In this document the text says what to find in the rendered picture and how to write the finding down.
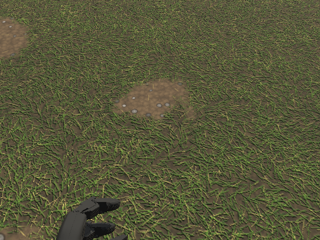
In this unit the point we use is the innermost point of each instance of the robot left hand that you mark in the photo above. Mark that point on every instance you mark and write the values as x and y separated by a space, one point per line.
76 227

